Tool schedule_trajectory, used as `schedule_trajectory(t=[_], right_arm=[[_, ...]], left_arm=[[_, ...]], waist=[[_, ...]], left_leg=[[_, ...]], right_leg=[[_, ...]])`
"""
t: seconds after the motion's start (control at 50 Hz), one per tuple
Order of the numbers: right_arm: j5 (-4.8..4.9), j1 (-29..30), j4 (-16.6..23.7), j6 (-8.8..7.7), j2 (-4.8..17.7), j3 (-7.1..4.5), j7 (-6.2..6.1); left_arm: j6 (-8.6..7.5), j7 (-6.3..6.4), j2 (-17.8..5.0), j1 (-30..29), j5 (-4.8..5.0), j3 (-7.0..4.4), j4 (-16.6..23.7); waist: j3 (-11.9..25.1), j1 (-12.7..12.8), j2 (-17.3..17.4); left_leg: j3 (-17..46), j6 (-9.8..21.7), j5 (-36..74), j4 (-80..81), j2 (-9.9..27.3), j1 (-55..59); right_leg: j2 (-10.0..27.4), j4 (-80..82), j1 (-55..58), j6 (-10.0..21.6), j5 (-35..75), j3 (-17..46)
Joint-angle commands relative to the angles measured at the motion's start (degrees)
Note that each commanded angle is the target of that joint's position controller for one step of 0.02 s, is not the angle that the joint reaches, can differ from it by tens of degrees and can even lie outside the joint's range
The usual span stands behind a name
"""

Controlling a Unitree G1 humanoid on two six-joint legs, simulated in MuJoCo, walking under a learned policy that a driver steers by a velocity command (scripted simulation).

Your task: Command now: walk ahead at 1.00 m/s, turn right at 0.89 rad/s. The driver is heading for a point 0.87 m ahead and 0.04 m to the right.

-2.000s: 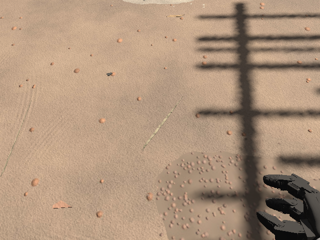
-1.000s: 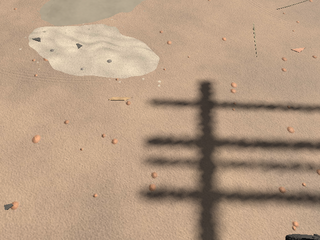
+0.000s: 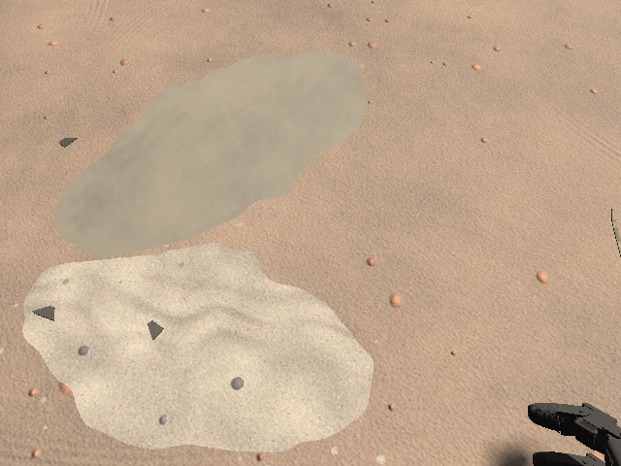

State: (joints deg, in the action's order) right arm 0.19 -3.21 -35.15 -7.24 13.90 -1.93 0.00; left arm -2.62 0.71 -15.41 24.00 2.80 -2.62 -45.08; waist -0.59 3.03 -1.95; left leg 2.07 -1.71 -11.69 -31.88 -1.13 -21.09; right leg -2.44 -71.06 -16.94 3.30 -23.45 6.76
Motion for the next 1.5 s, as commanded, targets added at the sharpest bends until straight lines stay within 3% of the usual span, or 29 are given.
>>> schedule_trajectory(t=[0.02, 0.08, 0.22, 0.26, 0.3, 0.32, 0.34, 0.36, 0.38, 0.4, 0.42, 0.48, 0.56, 0.68, 0.72, 0.76, 0.8, 0.82, 0.84, 0.86, 0.9, 1.02, 1.18, 1.26, 1.3, 1.32, 1.36, 1.42, 1.5], right_arm=[[-1.88, -13.5, -2.9, 1.01, 5.9, -2.8, -0.42], [-0.24, -9.3, -5.0, 0.61, 3.4, -2.33, 0.36], [0.0, -9.6, -7.0, -0.22, 13.2, -4.28, -0.34], [-0.24, -12.6, -7.5, 0.59, 16.2, -4.69, -0.32], [0.15, -15.6, -8.4, 1.62, 19.1, -4.95, -0.59], [0.02, -14.6, -8.7, 1.85, 18.7, -4.36, -0.5], [0.25, -13.8, -9.1, 1.75, 16.6, -3.38, -0.54], [-0.14, -26.9, -7.5, 0.49, 5.3, 0.12, 0.49], [3.05, -23.4, -8.1, -1.46, 12.0, -0.55, 1.04], [5.48, -12.6, -5.5, -1.64, 13.6, -1.17, 0.76], [5.31, -9.3, -3.6, -1.46, 11.2, -0.45, 0.32], [3.02, -16.3, -8.1, 2.71, 9.4, -0.97, 0.13], [2.69, -11.8, -7.7, 4.94, 5.4, -0.4, 0.1], [2.01, -2.2, -4.9, 2.74, 4.2, 0.1, 3.09], [2.34, -1.8, -3.6, 2.4, 6.3, -0.78, 4.27], [2.48, -8.2, -3.8, 3.29, 8.8, -2.09, 4.31], [1.26, -30.1, -8.9, 5.44, 14.6, -5.0, 3.06], [0.71, -33.1, -10.5, 6.3, 15.5, -4.75, 1.6], [-2.32, -24.9, -7.3, 4.57, 16.8, -3.91, 1.43], [-2.39, -23.0, -4.6, 3.98, 14.6, -4.0, 2.02], [0.12, -14.6, -3.6, 2.73, 12.1, -3.22, 2.79], [-0.69, -11.9, -5.4, 1.38, 9.8, -1.91, 1.23], [-0.59, -12.5, -7.9, 5.85, 8.3, -1.11, -1.12], [-0.31, -10.2, -9.1, 6.04, 7.5, -0.65, -0.81], [-1.69, -18.4, -9.9, 4.71, 5.4, -0.09, -0.5], [-1.09, -17.1, -10.8, 4.9, 5.9, 0.06, -0.35], [0.05, -10.9, -9.2, 7.04, 7.9, -0.6, -0.17], [0.1, -10.3, -10.6, 10.4, 6.1, -0.6, -1.06], [-1.35, -13.7, -14.6, 10.37, 5.5, -0.71, -0.9]], left_arm=[[-0.77, -0.56, -3.5, -8.4, -1.24, -0.75, 8.6], [1.44, -1.62, -0.2, -10.4, 0.13, 0.03, 11.4], [0.41, -4.54, -3.7, -21.1, -1.35, 0.35, 15.1], [0.22, -5.01, -6.9, -22.0, -1.03, -0.85, 15.7], [0.47, -4.87, -9.2, -14.7, -0.72, -2.24, 15.2], [1.1, -3.95, -12.0, -2.0, -0.8, -4.08, 11.7], [2.09, -2.48, -14.7, 8.4, -0.33, -5.44, 7.9], [1.14, -2.15, -19.9, 2.1, -1.46, -4.91, 9.7], [0.54, -2.41, -14.3, 4.8, -2.37, -4.08, 10.6], [-0.5, -2.61, -13.0, 4.0, -2.97, -3.49, 9.4], [-1.78, -2.92, -12.7, -0.2, -3.06, -3.17, 7.8], [-4.09, -3.08, -5.0, -9.3, -4.57, -1.15, 7.3], [-5.29, -2.54, -5.1, -9.4, -4.27, -1.55, 4.7], [-5.42, -0.25, -7.2, -6.0, -3.85, -1.58, 2.8], [-4.09, 0.49, -9.8, -5.4, -4.01, -2.02, 2.6], [-1.8, 1.63, -13.2, -6.0, -3.57, -3.05, 2.8], [-0.91, 1.27, -14.1, -11.6, -3.07, -3.16, 3.7], [-2.15, -0.26, -7.7, -12.2, -2.86, -1.52, 4.0], [-4.03, -1.7, 1.6, 0.8, -2.34, 1.39, 6.1], [-5.36, -2.23, -5.9, -0.3, -1.19, 0.93, 5.3], [-4.89, -1.17, -8.1, -9.9, -0.09, -0.09, 7.3], [-0.4, 1.24, -5.5, -9.7, -3.12, -0.02, 6.4], [-1.56, -0.51, -4.7, -18.9, -2.98, 0.23, 6.6], [-3.06, -1.33, -6.6, -13.8, -4.55, -0.71, 4.3], [-2.98, -0.52, -9.7, -11.7, -5.92, -1.12, 4.0], [-2.07, -0.16, -4.8, -8.7, -5.29, -0.28, 3.0], [-0.94, -0.38, -3.8, -8.6, -3.99, 0.49, 1.8], [0.58, -0.19, -6.5, -18.1, -3.64, -0.43, 3.1], [1.84, 0.35, -4.6, -16.8, -3.03, -0.23, 1.1]], waist=[[-0.1, -7.5, 5.4], [-3.5, -3.5, 6.5], [-7.6, -4.1, -0.4], [-5.1, -3.0, 3.0], [0.3, 2.9, 7.9], [6.3, 9.9, 7.5], [8.5, 14.7, 1.9], [17.6, 0.8, -19.3], [27.9, 6.7, -9.4], [14.7, 8.0, -2.6], [4.7, 4.0, 3.8], [-0.7, -4.0, 0.8], [-6.2, -3.8, 0.4], [-8.0, -0.7, 3.3], [-5.7, -2.0, 0.2], [-1.3, -6.7, -3.9], [6.4, -18.3, -4.1], [5.5, -17.7, 10.9], [13.3, -3.8, 26.6], [23.6, -7.9, 11.8], [5.0, -4.0, -4.6], [3.9, -1.3, 1.8], [6.5, -6.7, 7.0], [5.6, -3.0, 5.6], [13.3, -6.3, -4.9], [17.5, -3.0, -8.7], [14.7, -1.5, -5.8], [6.0, -4.7, -5.2], [6.6, -5.7, -5.0]], left_leg=[[21.9, 11.4, -5.3, 17.0, 18.0, 25.5], [10.8, 10.6, 2.2, 20.6, 17.5, 16.8], [-11.3, 6.5, 18.7, 27.0, 12.6, 13.4], [-13.9, 5.3, 47.7, 20.7, 12.6, 20.3], [-13.0, 6.2, 72.6, 5.7, 15.9, 22.3], [-11.7, 6.6, 74.6, -7.3, 16.3, 17.1], [-11.6, 4.6, 43.7, -29.7, 11.0, 3.6], [-6.6, 3.4, -19.3, -56.3, 1.6, -16.9], [6.1, 5.9, -15.8, -58.9, 1.4, -19.6], [5.1, 6.2, -13.3, -57.7, 2.7, -23.1], [4.9, 6.2, -9.8, -51.7, 5.4, -23.9], [6.6, 4.8, -1.9, -44.6, 11.4, -13.9], [6.2, 3.0, 8.8, -35.2, 11.8, -19.2], [-4.9, 4.9, 28.7, -11.6, 6.4, -16.4], [-9.7, 6.7, 26.2, -7.3, 2.3, -13.2], [-13.4, 8.1, 18.0, -7.8, -2.8, -6.0], [-6.7, 11.7, 16.6, -5.8, -2.4, 17.9], [0.5, 13.3, 26.5, -2.7, 1.8, 27.9], [27.9, 24.3, 36.7, -3.4, 13.9, 42.7], [38.4, 26.6, 22.2, 7.4, 18.7, 42.1], [30.9, 21.3, 15.0, 14.6, 17.0, 20.0], [7.7, 17.3, 49.3, 14.8, 8.8, 4.2], [4.0, 12.2, 37.5, 10.4, 7.6, 16.4], [6.3, 9.9, 33.6, 1.1, 7.5, 15.8], [4.9, 3.8, 9.6, -10.6, 0.1, 3.6], [3.4, 0.8, -8.9, -17.5, -1.6, 0.0], [4.9, -0.7, -28.7, -25.5, 0.1, -4.6], [2.5, -1.2, -20.6, -13.1, 2.9, 0.5], [-1.0, 1.6, 1.4, 5.0, 1.1, 14.2]], right_leg=[[9.3, -6.4, -31.0, 0.1, 5.0, -0.3], [13.3, -3.3, -30.8, 0.0, 4.3, -0.5], [9.2, 23.3, -19.2, 0.8, 30.7, -9.5], [3.3, 26.3, -13.6, 2.8, 27.2, -15.2], [-1.1, 26.5, -1.5, 5.9, 18.1, -15.8], [-1.6, 29.3, 15.1, 8.7, 18.8, -13.4], [2.3, 33.5, 32.6, 10.3, 18.9, -5.6], [18.5, 37.4, 48.9, 18.4, 8.6, 24.6], [23.4, 51.1, 46.9, 19.6, -16.2, 40.5], [22.3, 56.2, 36.2, 16.3, -17.6, 35.7], [21.6, 57.9, 24.3, 14.3, -10.9, 29.1], [16.8, 59.5, 5.7, 10.2, 2.1, 10.6], [12.9, 64.3, 2.3, 4.9, 18.7, -7.0], [10.4, 66.9, 11.4, -0.2, 35.3, -20.1], [11.4, 61.7, 19.6, -2.2, 57.6, -21.4], [13.4, 49.1, 25.3, -2.9, 84.5, -21.3], [14.0, 22.3, 17.6, -1.9, 85.5, -18.2], [4.4, -3.5, 5.2, -3.5, 28.9, -17.7], [-4.3, -25.1, -18.3, -5.1, -14.1, -6.6], [-2.9, -25.7, -17.3, -2.3, -10.6, 2.2], [2.8, -13.0, -18.0, -1.5, -2.6, -0.5], [7.6, 7.9, -9.8, -6.3, 6.1, -3.5], [4.9, 36.1, -10.4, -7.1, 26.3, -5.1], [4.1, 47.9, -2.0, -2.1, 34.2, -5.4], [16.5, 40.5, 17.9, 8.9, 71.0, 6.9], [21.4, 41.6, 21.6, 14.5, 71.1, 12.7], [23.0, 46.8, 17.3, 14.5, 50.9, 18.0], [16.8, 52.8, 1.8, 8.0, 24.0, 10.7], [9.9, 52.6, -4.9, 2.0, 6.8, 1.6]])
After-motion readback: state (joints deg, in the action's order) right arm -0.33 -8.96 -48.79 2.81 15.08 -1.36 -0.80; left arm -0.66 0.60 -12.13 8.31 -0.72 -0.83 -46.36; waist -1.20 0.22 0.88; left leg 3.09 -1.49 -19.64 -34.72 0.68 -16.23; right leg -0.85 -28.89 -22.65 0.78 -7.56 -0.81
